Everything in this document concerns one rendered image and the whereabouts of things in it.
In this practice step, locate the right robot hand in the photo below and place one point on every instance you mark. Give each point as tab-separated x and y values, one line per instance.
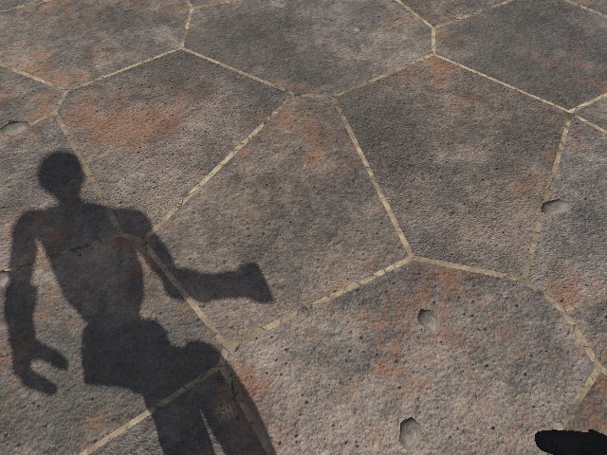
563	442

